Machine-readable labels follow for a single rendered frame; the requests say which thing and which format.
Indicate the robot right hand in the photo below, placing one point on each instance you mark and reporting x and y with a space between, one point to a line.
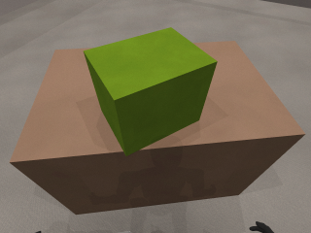
261 227

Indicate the carton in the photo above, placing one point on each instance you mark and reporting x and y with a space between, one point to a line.
150 86

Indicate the pedestal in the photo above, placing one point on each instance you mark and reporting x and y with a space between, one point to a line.
68 148

